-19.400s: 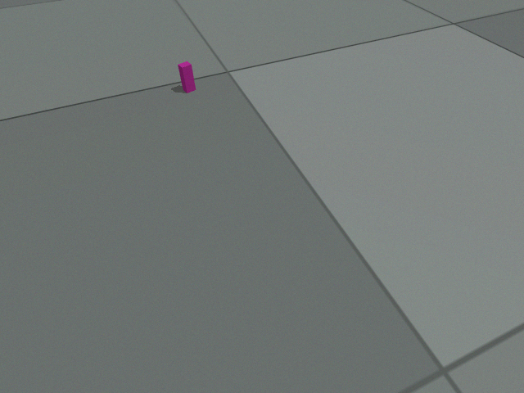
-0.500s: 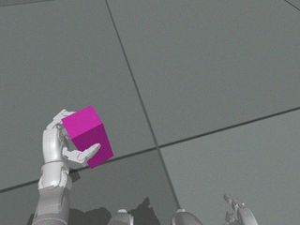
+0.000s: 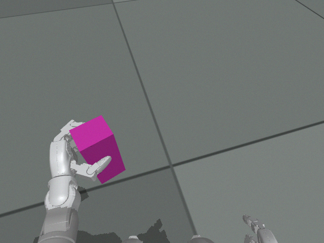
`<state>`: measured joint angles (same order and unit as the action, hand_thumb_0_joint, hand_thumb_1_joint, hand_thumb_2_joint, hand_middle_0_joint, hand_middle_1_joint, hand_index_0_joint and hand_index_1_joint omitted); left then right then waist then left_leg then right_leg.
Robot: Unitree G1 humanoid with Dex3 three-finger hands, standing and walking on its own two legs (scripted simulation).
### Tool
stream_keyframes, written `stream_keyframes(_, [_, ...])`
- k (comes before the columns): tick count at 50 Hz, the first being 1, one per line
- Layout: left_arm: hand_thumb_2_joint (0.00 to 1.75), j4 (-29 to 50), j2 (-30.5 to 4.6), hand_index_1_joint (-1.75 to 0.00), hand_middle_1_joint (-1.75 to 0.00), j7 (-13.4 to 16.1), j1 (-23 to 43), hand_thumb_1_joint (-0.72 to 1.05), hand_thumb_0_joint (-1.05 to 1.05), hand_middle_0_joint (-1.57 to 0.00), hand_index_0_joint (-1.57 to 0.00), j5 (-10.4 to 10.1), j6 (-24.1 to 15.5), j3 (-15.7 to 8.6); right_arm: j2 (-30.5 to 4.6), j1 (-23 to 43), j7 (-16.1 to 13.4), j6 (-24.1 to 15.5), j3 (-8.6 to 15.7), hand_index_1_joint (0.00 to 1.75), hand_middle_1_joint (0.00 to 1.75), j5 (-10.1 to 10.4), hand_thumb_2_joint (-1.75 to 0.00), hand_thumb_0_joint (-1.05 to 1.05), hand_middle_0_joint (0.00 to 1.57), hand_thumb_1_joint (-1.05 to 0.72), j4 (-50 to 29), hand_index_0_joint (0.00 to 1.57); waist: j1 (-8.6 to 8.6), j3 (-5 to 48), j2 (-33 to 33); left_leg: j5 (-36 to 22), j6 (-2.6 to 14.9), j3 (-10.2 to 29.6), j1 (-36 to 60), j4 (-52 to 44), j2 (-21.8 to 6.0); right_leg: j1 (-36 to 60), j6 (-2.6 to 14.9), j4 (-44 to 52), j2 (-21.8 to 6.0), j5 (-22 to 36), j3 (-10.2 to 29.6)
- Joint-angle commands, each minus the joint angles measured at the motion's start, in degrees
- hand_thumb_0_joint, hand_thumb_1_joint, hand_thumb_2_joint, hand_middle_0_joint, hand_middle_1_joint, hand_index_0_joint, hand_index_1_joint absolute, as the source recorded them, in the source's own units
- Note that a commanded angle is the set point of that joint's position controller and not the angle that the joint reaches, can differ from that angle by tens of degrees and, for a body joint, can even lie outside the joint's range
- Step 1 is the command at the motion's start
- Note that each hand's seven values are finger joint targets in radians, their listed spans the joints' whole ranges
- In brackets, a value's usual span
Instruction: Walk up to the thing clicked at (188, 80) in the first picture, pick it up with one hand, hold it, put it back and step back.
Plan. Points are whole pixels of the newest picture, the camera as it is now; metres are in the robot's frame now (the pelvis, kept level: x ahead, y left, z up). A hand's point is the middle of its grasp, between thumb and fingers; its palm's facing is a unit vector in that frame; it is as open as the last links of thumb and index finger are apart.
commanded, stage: hold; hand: left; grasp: from the side
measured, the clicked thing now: (101, 153) +0.34 +0.15 +0.02
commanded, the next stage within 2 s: none
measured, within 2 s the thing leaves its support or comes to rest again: neither
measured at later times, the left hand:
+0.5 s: hand (89, 146) +0.33 +0.17 +0.07, palm faces +0.18 -0.98 -0.01, open 10.0 cm
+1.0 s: hand (91, 148) +0.33 +0.16 +0.07, palm faces +0.19 -0.98 -0.01, open 10.0 cm
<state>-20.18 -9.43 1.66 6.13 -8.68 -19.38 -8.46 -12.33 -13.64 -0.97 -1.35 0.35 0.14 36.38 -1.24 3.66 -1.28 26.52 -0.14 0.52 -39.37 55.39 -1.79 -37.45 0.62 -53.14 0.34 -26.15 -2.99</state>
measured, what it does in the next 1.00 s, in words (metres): stands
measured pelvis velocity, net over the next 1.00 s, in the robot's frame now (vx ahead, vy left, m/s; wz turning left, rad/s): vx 0.00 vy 0.00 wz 0.00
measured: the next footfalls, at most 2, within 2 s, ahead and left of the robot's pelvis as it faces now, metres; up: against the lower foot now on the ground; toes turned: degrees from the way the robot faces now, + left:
none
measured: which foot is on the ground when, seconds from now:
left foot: down 0.00-1.00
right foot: down 0.00-1.00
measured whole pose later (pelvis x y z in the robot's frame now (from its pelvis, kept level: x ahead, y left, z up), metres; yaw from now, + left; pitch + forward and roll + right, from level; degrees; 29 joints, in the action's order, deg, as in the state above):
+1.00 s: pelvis +0.00 +0.00 +0.02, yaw +0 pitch +7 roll -1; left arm -21.4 -8.5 2.9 6.2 -7.9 -18.6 -7.8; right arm -12.4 -13.2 -0.9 -1.0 0.5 0.0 36.8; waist -1.2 2.0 -1.1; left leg 23.4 -0.4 0.2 -32.2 48.7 -1.6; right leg -30.7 0.8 -47.2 0.3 -23.4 -2.6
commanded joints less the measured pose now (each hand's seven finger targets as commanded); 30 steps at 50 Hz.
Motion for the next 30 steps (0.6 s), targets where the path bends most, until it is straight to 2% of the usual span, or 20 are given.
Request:
stream_keyframes(1, [1.16,11.98,-6.79,-1.39,-1.40,0.07,12.45,0.11,0.00,-1.31,-1.33,-0.76,-4.03,-2.81,-7.80,0.33,-0.41,-2.03,2.92,0.30,0.30,0.21,-0.90,0.00,0.20,-0.93,-6.52,0.20,-0.36,16.53,0.98,-17.97,0.89,0.52,9.94,-7.71,1.02,9.36,0.02,7.32,0.59,20.15,1.08])
stream_keyframes(4, [1.15,13.08,-5.92,-1.37,-1.37,0.46,12.63,0.13,0.00,-1.29,-1.30,-0.52,-4.02,-1.99,-8.07,0.46,-0.43,-2.01,3.23,0.30,0.30,0.20,-0.90,0.00,0.20,-0.93,-7.01,0.20,-0.43,17.67,1.33,-17.85,0.82,0.41,11.01,-8.31,0.91,10.04,-0.02,7.78,0.60,20.08,1.01])
stream_keyframes(5, [1.14,14.49,-6.87,-1.35,-1.35,0.49,13.94,0.13,0.00,-1.28,-1.29,-0.38,-4.18,-2.17,-7.58,0.63,-0.55,-1.90,2.85,0.30,0.30,0.17,-0.90,0.00,0.20,-0.93,-6.97,0.20,-0.35,17.15,0.52,-18.03,0.88,0.02,10.73,-8.08,1.20,10.40,-0.15,8.23,0.46,20.82,1.40])
stream_keyframes(7, [1.14,11.67,-5.81,-1.36,-1.36,0.62,11.21,0.12,0.00,-1.29,-1.31,-0.33,-3.70,-2.00,-7.62,0.64,-0.41,-1.81,2.74,0.30,0.30,0.17,-0.90,0.00,0.20,-0.93,-6.70,0.20,-0.44,14.93,1.38,-16.80,0.79,0.26,10.17,-8.96,1.15,10.09,-0.05,8.40,0.61,19.48,1.03])
stream_keyframes(9, [1.14,12.98,-6.89,-1.35,-1.36,0.90,12.94,0.12,0.00,-1.28,-1.29,0.06,-3.94,-2.23,-7.66,1.06,-0.45,-1.67,2.89,0.30,0.30,0.17,-0.90,0.00,0.20,-0.93,-6.88,0.20,-0.37,15.82,0.64,-15.74,0.78,0.11,10.78,-9.25,1.17,9.81,-0.10,9.05,0.51,18.44,1.20])
stream_keyframes(10, [1.13,16.71,-6.89,-1.34,-1.34,0.98,16.20,0.16,0.00,-1.27,-1.29,0.17,-4.28,-1.47,-7.84,1.59,-0.58,-1.76,3.05,0.30,0.30,0.17,-0.90,0.00,0.20,-0.92,-7.60,0.20,-0.45,16.28,0.04,-15.01,0.74,0.02,10.99,-9.60,1.26,10.41,-0.12,9.34,0.40,18.07,1.32])
stream_keyframes(11, [1.13,13.74,-7.23,-1.34,-1.34,1.09,13.26,0.16,0.00,-1.27,-1.29,0.08,-4.03,-2.73,-7.79,1.04,-0.61,-1.60,2.98,0.30,0.30,0.17,-0.90,0.00,0.20,-0.92,-6.98,0.20,-0.33,16.37,0.70,-15.44,0.74,0.12,11.26,-9.81,1.26,11.40,-0.14,9.24,0.46,18.21,1.20])
stream_keyframes(12, [1.13,16.59,-6.45,-1.35,-1.35,1.01,14.68,0.18,0.00,-1.28,-1.30,-0.07,-4.24,-1.43,-7.44,1.81,-0.58,-1.67,2.69,0.30,0.30,0.22,-0.90,0.00,0.20,-0.92,-7.54,0.20,-0.21,15.97,0.10,-15.16,0.69,0.10,11.41,-10.18,1.32,11.61,-0.10,9.42,0.41,18.06,1.25])
stream_keyframes(14, [1.13,12.41,-6.94,-1.35,-1.36,1.14,12.17,0.13,0.00,-1.29,-1.30,-0.01,-3.85,-2.72,-7.55,1.17,-0.55,-1.70,2.76,0.30,0.30,0.21,-0.90,0.00,0.20,-0.93,-6.77,0.20,-0.17,15.71,0.77,-16.74,0.76,0.04,11.91,-9.91,1.25,11.99,-0.19,9.46,0.59,19.34,1.20])
stream_keyframes(16, [1.15,16.64,-6.53,-1.37,-1.37,1.30,15.59,0.14,0.00,-1.29,-1.31,-0.11,-3.99,-1.42,-7.59,1.12,-0.68,-1.77,2.82,0.30,0.30,0.12,-0.90,0.00,0.20,-0.93,-6.97,0.20,-0.70,17.77,0.15,-18.39,0.95,-0.22,12.95,-9.55,1.26,12.72,-0.40,9.75,0.39,21.77,1.64])
stream_keyframes(17, [1.15,11.79,-5.99,-1.36,-1.36,1.09,12.46,0.14,0.00,-1.28,-1.30,0.06,-3.35,-1.50,-7.55,0.97,-0.77,-1.58,2.64,0.30,0.30,0.20,-0.90,0.00,0.20,-0.92,-6.62,0.20,-0.99,15.95,1.41,-18.23,1.01,-0.13,12.52,-9.80,1.23,12.39,-0.45,10.03,0.51,21.51,1.40])
stream_keyframes(18, [1.15,14.88,-5.98,-1.36,-1.36,0.97,13.82,0.15,0.00,-1.29,-1.30,-0.11,-3.51,-1.05,-7.62,1.33,-0.66,-1.60,2.73,0.30,0.30,0.21,-0.90,0.00,0.20,-0.92,-6.81,0.20,-0.65,15.14,0.41,-17.78,0.84,-0.08,12.41,-10.36,1.23,12.60,-0.31,10.06,0.43,20.92,1.28])
stream_keyframes(19, [1.16,12.09,-6.00,-1.37,-1.37,1.18,12.76,0.17,0.00,-1.29,-1.31,0.06,-3.15,-1.48,-7.67,1.37,-0.69,-1.60,2.76,0.30,0.30,0.28,-0.90,0.00,0.20,-0.93,-6.42,0.20,-0.55,14.27,0.66,-17.52,0.81,-0.04,12.65,-10.59,1.19,11.68,-0.21,10.20,0.55,20.12,1.21])
stream_keyframes(23, [1.16,14.56,-5.66,-1.36,-1.36,1.27,14.53,0.22,0.00,-1.28,-1.30,0.11,-3.38,-0.57,-8.00,1.39,-0.54,-1.66,3.11,0.30,0.30,0.19,-0.90,0.00,0.20,-0.92,-6.54,0.20,-0.40,15.30,-0.94,-18.67,0.27,0.57,14.92,-11.59,0.88,11.57,0.30,10.11,0.98,19.48,0.52])
stream_keyframes(24, [1.16,10.64,-5.91,-1.36,-1.36,1.08,13.19,0.21,0.00,-1.29,-1.30,0.02,-2.70,-1.62,-7.67,1.33,-0.62,-1.59,2.76,0.30,0.30,0.26,-0.90,0.00,0.20,-0.92,-6.54,0.20,-0.65,14.31,0.90,-18.08,0.54,0.36,13.85,-11.42,0.95,11.81,-0.01,10.83,0.89,19.56,0.68])
stream_keyframes(26, [1.17,14.83,-5.98,-1.38,-1.38,1.17,16.47,0.20,0.00,-1.30,-1.32,0.02,-2.91,-0.81,-7.83,2.16,-0.59,-1.89,2.90,0.30,0.30,0.44,-0.90,0.00,0.20,-0.92,-7.09,0.20,-0.34,13.13,-0.24,-16.23,0.38,0.29,13.67,-12.46,1.06,11.89,0.10,11.03,0.70,18.35,0.70])
stream_keyframes(27, [1.16,13.81,-6.64,-1.37,-1.37,1.39,15.66,0.19,0.00,-1.30,-1.31,-0.07,-2.99,-1.97,-7.80,2.01,-0.65,-1.76,2.94,0.30,0.30,0.30,-0.90,0.00,0.20,-0.92,-6.87,0.20,-0.27,13.82,0.18,-15.95,0.43,0.37,13.94,-12.42,0.99,12.04,0.06,11.21,0.77,17.89,0.69])
stream_keyframes(28, [1.15,14.60,-5.85,-1.35,-1.35,1.24,15.96,0.20,0.00,-1.28,-1.30,-0.16,-2.97,-1.10,-7.88,2.10,-0.72,-1.71,2.95,0.30,0.30,0.40,-0.90,0.00,0.20,-0.92,-7.18,0.20,-0.51,14.46,0.46,-15.97,0.49,0.31,14.30,-12.56,0.99,12.03,0.02,11.43,0.74,17.97,0.77])
stream_keyframes(29, [1.14,11.19,-5.38,-1.35,-1.35,1.23,13.54,0.22,0.00,-1.28,-1.30,-0.18,-2.61,-1.34,-7.64,2.08,-0.63,-1.79,2.72,0.30,0.30,0.35,-0.90,0.00,0.20,-0.92,-6.68,0.20,-0.46,12.26,1.32,-15.11,0.48,0.28,13.39,-12.84,1.04,12.24,-0.05,11.59,0.79,17.16,0.61])
stream_keyframes(30, [1.15,11.90,-4.83,-1.35,-1.35,1.32,12.82,0.22,0.00,-1.28,-1.29,-0.16,-2.64,-0.75,-7.78,1.62,-0.61,-1.87,2.89,0.30,0.30,0.22,-0.90,0.00,0.20,-0.92,-6.52,0.20,-0.26,13.72,1.54,-16.38,0.46,0.38,13.43,-12.56,0.99,13.06,0.03,11.26,0.84,18.37,0.60])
